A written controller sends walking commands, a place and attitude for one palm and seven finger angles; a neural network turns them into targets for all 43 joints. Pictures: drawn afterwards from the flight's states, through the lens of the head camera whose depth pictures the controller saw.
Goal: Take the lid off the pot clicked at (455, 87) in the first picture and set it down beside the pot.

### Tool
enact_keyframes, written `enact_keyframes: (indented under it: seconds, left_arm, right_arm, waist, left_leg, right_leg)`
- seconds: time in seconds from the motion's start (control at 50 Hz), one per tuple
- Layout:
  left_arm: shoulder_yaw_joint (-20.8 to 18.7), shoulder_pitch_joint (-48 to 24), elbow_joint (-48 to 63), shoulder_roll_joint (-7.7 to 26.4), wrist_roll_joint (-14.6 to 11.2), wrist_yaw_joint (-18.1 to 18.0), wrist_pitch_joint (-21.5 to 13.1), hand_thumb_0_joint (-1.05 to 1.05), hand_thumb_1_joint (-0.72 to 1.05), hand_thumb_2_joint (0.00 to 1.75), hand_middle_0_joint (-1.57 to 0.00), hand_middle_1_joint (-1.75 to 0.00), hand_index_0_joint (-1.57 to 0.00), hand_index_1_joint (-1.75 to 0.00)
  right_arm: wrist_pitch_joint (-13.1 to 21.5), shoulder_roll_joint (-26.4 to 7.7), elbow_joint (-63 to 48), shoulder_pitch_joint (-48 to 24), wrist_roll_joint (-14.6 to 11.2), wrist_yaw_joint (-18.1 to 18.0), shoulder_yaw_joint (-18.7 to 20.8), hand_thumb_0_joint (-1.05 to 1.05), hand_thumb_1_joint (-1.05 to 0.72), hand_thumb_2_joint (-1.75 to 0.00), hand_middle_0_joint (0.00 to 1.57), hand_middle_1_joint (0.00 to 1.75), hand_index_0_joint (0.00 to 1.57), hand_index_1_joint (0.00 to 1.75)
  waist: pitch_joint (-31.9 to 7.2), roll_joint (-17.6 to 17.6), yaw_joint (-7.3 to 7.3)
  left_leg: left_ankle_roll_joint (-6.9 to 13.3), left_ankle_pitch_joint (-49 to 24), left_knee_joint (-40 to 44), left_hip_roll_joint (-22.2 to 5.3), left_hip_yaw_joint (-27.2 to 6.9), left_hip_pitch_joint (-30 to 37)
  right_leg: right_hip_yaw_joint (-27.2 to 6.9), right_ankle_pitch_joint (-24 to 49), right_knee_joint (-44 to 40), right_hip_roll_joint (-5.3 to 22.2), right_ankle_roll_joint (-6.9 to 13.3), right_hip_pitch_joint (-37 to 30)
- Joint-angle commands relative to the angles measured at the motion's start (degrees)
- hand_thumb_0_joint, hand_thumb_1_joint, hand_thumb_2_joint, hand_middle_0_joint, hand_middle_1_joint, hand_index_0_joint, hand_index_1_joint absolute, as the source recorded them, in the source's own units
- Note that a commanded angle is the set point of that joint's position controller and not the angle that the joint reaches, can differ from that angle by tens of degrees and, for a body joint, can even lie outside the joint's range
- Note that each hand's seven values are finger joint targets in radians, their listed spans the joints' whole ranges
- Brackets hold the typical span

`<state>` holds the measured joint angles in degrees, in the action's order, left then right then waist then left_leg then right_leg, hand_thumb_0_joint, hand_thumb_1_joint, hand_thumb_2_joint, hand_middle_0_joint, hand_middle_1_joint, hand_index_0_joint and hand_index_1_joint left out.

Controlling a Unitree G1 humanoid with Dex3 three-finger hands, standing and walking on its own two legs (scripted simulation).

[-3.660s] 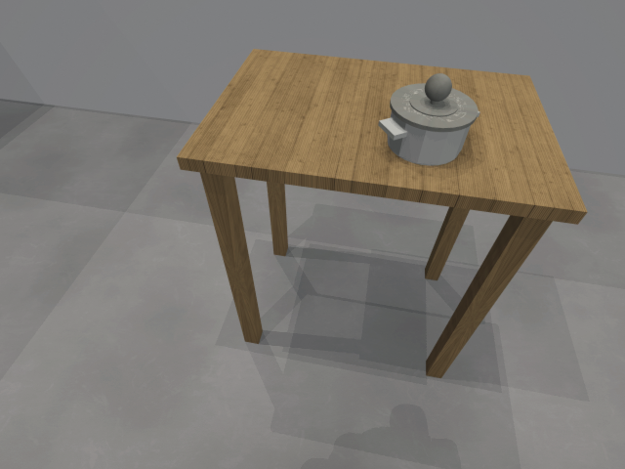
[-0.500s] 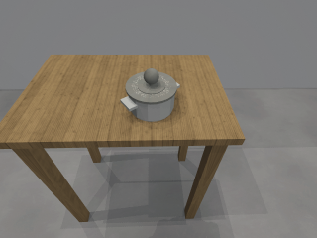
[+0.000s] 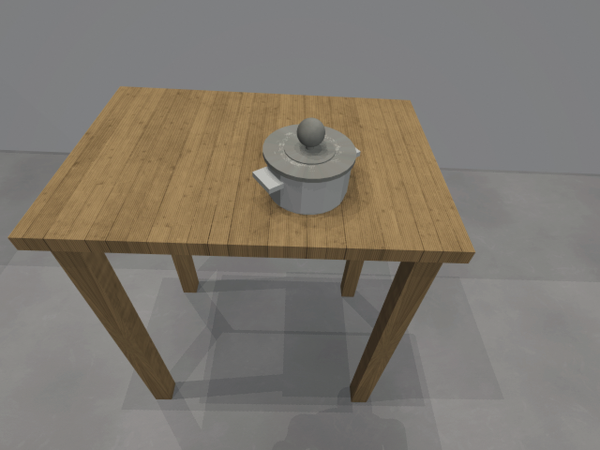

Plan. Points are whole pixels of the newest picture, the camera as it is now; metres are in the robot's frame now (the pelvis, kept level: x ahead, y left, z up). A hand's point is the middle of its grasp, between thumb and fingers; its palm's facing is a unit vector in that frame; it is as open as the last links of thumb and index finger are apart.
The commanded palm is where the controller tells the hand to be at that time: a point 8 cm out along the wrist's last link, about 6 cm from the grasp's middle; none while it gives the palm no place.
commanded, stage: look again from close up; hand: left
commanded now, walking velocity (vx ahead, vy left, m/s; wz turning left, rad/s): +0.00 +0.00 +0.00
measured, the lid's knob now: (311, 132) +0.55 +0.03 +0.16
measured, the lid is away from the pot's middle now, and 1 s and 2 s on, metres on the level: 0.00 0.00 0.00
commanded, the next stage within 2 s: shuffle to correct the standing spot in 0.52 s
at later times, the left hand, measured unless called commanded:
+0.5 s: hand out of the picture -0.02 +0.16 -0.18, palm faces +0.05 -0.99 -0.16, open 7.4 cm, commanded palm none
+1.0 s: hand out of the picture +0.00 +0.13 -0.18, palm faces +0.11 -0.98 -0.17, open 7.4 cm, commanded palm none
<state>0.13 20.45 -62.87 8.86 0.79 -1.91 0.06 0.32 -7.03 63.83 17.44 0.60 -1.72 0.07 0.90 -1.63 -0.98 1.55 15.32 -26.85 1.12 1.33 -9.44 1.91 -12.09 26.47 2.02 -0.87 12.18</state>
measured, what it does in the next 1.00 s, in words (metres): stands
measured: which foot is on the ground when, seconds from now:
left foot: down 0.00-1.00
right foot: down 0.00-1.00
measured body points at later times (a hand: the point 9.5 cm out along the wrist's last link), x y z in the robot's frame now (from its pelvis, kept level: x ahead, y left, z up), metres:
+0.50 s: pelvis -0.01 +0.00 +0.00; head -0.01 +0.01 +0.45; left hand -0.02 +0.21 -0.17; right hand -0.02 -0.20 -0.16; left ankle -0.01 +0.10 -0.74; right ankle +0.03 -0.13 -0.74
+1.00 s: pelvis +0.03 -0.03 -0.01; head +0.04 -0.03 +0.44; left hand -0.01 +0.19 -0.17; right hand +0.01 -0.24 -0.17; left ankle -0.01 +0.10 -0.74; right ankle +0.03 -0.13 -0.74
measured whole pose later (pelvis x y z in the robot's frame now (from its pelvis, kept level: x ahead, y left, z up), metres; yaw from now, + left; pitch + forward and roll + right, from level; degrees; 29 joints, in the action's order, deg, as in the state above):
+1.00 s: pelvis +0.03 -0.03 -0.01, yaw +2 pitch +0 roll +0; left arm -2.4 22.1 -60.0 8.1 1.3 -1.1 -0.2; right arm 0.0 -5.4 62.6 20.2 1.5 -2.0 1.6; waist 0.3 -0.9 -0.5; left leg 0.3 20.4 -33.3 -0.8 -1.5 -13.1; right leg 5.0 -18.4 32.8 0.3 2.0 14.9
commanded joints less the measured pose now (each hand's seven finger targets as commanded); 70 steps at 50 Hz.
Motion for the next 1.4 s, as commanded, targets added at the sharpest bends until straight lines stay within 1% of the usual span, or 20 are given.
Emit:
enact_keyframes:
  seconds: [0.0,0.6,0.74,0.82,0.92,0.98,1.02,1.06,1.08,1.1,1.12,1.14,1.2,1.26,1.28,1.3,1.32,1.34,1.36,1.38]
  left_arm:
    - [-0.77,3.43,1.69,4.49,-0.09,-0.46,-1.24,0.0,0.9,0.9,-0.2,-0.3,-0.2,-0.3]
    - [-1.21,2.92,2.28,3.41,-0.09,-0.58,-1.42,0.0,0.9,0.9,-0.2,-0.3,-0.2,-0.3]
    - [-1.95,2.68,3.59,3.13,0.48,0.14,-0.47,0.0,0.9,0.9,-0.2,-0.3,-0.2,-0.3]
    - [-2.46,3.98,4.31,3.16,0.52,0.52,-0.55,0.0,0.9,0.9,-0.2,-0.3,-0.2,-0.3]
    - [-3.22,6.49,4.1,4.49,0.26,0.6,-0.95,0.0,0.9,0.9,-0.2,-0.3,-0.2,-0.3]
    - [-4.03,8.18,3.68,5.73,0.35,0.42,-0.95,0.0,0.9,0.9,-0.2,-0.3,-0.2,-0.3]
    - [-4.0,6.86,4.19,5.47,0.49,0.38,-0.75,0.0,0.9,0.9,-0.2,-0.3,-0.2,-0.3]
    - [-3.71,4.61,4.73,4.23,0.48,0.65,-0.39,0.0,0.9,0.9,-0.2,-0.3,-0.2,-0.3]
    - [-3.57,4.02,5.48,3.04,0.59,1.0,-0.42,0.0,0.9,0.9,-0.2,-0.3,-0.2,-0.3]
    - [-3.62,1.55,6.69,2.63,0.58,1.16,-0.55,0.0,0.9,0.9,-0.2,-0.3,-0.2,-0.3]
    - [-4.0,-2.14,8.54,4.06,0.41,1.04,-0.29,0.0,0.9,0.9,-0.2,-0.3,-0.2,-0.3]
    - [-4.5,-5.01,9.84,4.27,0.36,1.11,-0.11,0.0,0.9,0.9,-0.2,-0.3,-0.2,-0.3]
    - [-4.84,-5.86,10.97,2.33,0.0,2.43,-0.15,0.0,0.9,0.9,-0.2,-0.3,-0.2,-0.3]
    - [-5.16,-2.07,10.4,2.25,-0.29,3.49,0.11,0.0,0.9,0.9,-0.2,-0.3,-0.2,-0.3]
    - [-5.42,1.71,8.98,3.21,-0.19,3.62,-0.03,0.0,0.9,0.9,-0.2,-0.3,-0.2,-0.3]
    - [-6.14,7.14,7.48,6.53,0.06,3.33,-0.5,0.0,0.9,0.9,-0.2,-0.3,-0.2,-0.3]
    - [-7.13,10.78,6.77,12.42,0.61,2.47,-0.8,0.0,0.9,0.9,-0.2,-0.3,-0.2,-0.3]
    - [-6.99,11.5,7.72,13.45,0.44,1.88,-0.32,0.0,0.9,0.9,-0.2,-0.3,-0.2,-0.3]
    - [-6.68,8.57,8.9,12.28,0.89,1.34,0.07,0.0,0.9,0.9,-0.2,-0.3,-0.2,-0.3]
    - [-6.33,3.7,10.11,11.18,0.98,0.96,0.55,0.0,0.9,0.9,-0.2,-0.3,-0.2,-0.3]
  right_arm:
    - [1.44,-5.37,-1.83,2.41,-0.34,-0.25,1.04,0.0,-0.9,-0.9,0.2,0.3,0.2,0.3]
    - [1.44,-3.61,-1.15,3.96,-0.24,-0.37,1.0,0.0,-0.9,-0.9,0.2,0.3,0.2,0.3]
    - [0.7,-5.25,-2.32,3.92,0.57,-0.25,2.25,0.0,-0.9,-0.9,0.2,0.3,0.2,0.3]
    - [0.72,-5.01,-3.38,4.54,0.68,-0.38,2.73,0.0,-0.9,-0.9,0.2,0.3,0.2,0.3]
    - [1.08,-2.48,-3.61,5.67,0.58,-0.69,2.28,0.0,-0.9,-0.9,0.2,0.3,0.2,0.3]
    - [1.23,-2.09,-3.74,4.38,0.59,-0.99,2.4,0.0,-0.9,-0.9,0.2,0.3,0.2,0.3]
    - [1.32,-1.48,-3.65,3.71,0.47,-0.95,2.38,0.0,-0.9,-0.9,0.2,0.3,0.2,0.3]
    - [1.81,-2.44,-2.21,6.25,0.6,-1.02,2.28,0.0,-0.9,-0.9,0.2,0.3,0.2,0.3]
    - [2.12,-5.45,-0.58,9.52,0.9,-1.46,3.09,0.0,-0.9,-0.9,0.2,0.3,0.2,0.3]
    - [1.91,-8.49,0.68,12.96,1.32,-2.07,3.98,0.0,-0.9,-0.9,0.2,0.3,0.2,0.3]
    - [1.58,-9.59,0.94,15.49,1.72,-2.25,4.24,0.0,-0.9,-0.9,0.2,0.3,0.2,0.3]
    - [1.63,-9.95,0.5,15.07,1.95,-2.42,4.27,0.0,-0.9,-0.9,0.2,0.3,0.2,0.3]
    - [2.53,-9.88,-2.37,7.44,1.97,-2.54,4.07,0.0,-0.9,-0.9,0.2,0.3,0.2,0.3]
    - [2.17,-11.58,-4.56,0.93,1.96,-2.28,4.65,0.0,-0.9,-0.9,0.2,0.3,0.2,0.3]
    - [1.79,-12.14,-4.7,0.64,1.87,-2.03,4.93,0.0,-0.9,-0.9,0.2,0.3,0.2,0.3]
    - [1.63,-11.54,-4.72,2.14,1.47,-1.73,5.21,0.0,-0.9,-0.9,0.2,0.3,0.2,0.3]
    - [1.51,-7.55,-5.85,3.29,0.84,-1.33,4.72,0.0,-0.9,-0.9,0.2,0.3,0.2,0.3]
    - [0.59,-7.51,-7.88,0.92,0.36,-1.57,4.6,0.0,-0.9,-0.9,0.2,0.3,0.2,0.3]
    - [0.2,-7.38,-8.36,-1.47,0.19,-1.66,4.66,0.0,-0.9,-0.9,0.2,0.3,0.2,0.3]
    - [-0.02,-7.29,-8.19,-2.58,0.22,-1.61,4.84,0.0,-0.9,-0.9,0.2,0.3,0.2,0.3]
  waist:
    - [5.17,2.24,0.35]
    - [4.96,1.04,0.59]
    - [7.45,4.45,0.81]
    - [7.42,3.56,0.51]
    - [4.62,-4.4,0.54]
    - [3.01,-8.61,0.17]
    - [2.54,-5.0,0.75]
    - [3.5,0.78,2.65]
    - [2.06,10.55,3.68]
    - [2.58,18.55,5.17]
    - [4.39,16.64,6.57]
    - [6.51,11.78,6.47]
    - [6.22,11.89,3.1]
    - [3.99,13.54,-0.12]
    - [1.92,10.89,-1.6]
    - [-1.49,2.5,-3.51]
    - [-4.37,-16.47,-4.67]
    - [-5.25,-19.99,-5.35]
    - [-3.97,-14.34,-4.67]
    - [-1.93,-14.38,-2.85]
  left_leg:
    - [0.34,1.17,8.14,-5.73,-6.65,-6.52]
    - [0.27,-0.79,7.3,-5.54,-5.51,-5.43]
    - [2.37,17.61,11.75,-8.04,-11.49,-11.09]
    - [3.28,16.32,10.66,-8.52,-12.92,-12.57]
    - [1.43,3.44,-2.08,-3.35,-3.47,-11.35]
    - [0.11,5.02,-12.39,-1.57,1.51,-13.78]
    - [0.11,5.78,-9.15,-2.38,1.85,-10.26]
    - [1.11,-4.44,-1.16,-5.72,-1.02,-1.71]
    - [3.86,-17.12,0.9,-12.39,-9.47,5.07]
    - [8.17,-30.49,3.79,-19.82,-18.86,10.14]
    - [11.88,-38.65,5.07,-24.54,-24.16,11.94]
    - [12.57,-39.4,5.32,-25.78,-23.84,8.42]
    - [8.2,-32.42,6.09,-21.92,-15.94,5.46]
    - [3.41,-21.13,4.05,-16.98,-7.82,-4.01]
    - [1.53,-16.79,-0.98,-14.1,-5.0,-6.17]
    - [-0.31,-10.61,-10.64,-9.68,-1.48,-11.32]
    - [-2.3,7.48,-24.3,-2.52,4.24,-22.3]
    - [-2.59,26.62,-34.89,-0.84,2.75,-25.17]
    - [-1.86,26.13,-39.31,-2.56,0.97,-24.58]
    - [-1.64,25.06,-39.67,-3.53,0.5,-24.36]
  right_leg:
    - [-4.24,0.38,-4.79,3.77,2.83,0.46]
    - [-5.37,0.9,-4.29,3.76,3.13,2.2]
    - [-0.97,-10.83,-0.2,1.16,2.43,3.63]
    - [-0.78,-9.14,0.72,1.2,2.9,2.48]
    - [-6.8,-7.84,-4.15,5.25,5.94,-0.12]
    - [-12.26,-0.56,-5.72,10.49,10.14,-3.0]
    - [-10.53,2.97,-3.19,10.17,11.31,-0.86]
    - [-4.25,4.95,4.2,5.11,7.97,5.58]
    - [1.33,2.97,12.81,0.69,4.91,10.86]
    - [5.06,-9.43,21.18,-2.02,2.93,18.97]
    - [1.29,-22.26,29.11,-2.22,3.16,25.03]
    - [-2.81,-22.67,33.72,-0.72,3.55,26.61]
    - [-3.94,-17.98,31.62,1.98,3.42,24.93]
    - [1.28,-10.49,14.05,0.89,2.81,9.03]
    - [4.31,-3.74,6.53,-1.72,2.38,1.76]
    - [1.87,1.9,0.8,-0.45,2.6,-9.12]
    - [-11.36,14.48,-2.36,10.11,7.42,-17.79]
    - [-21.33,21.72,-5.58,17.65,14.29,-16.3]
    - [-20.75,19.39,-4.61,16.7,17.23,-10.58]
    - [-20.12,18.06,-2.85,14.68,17.68,-6.46]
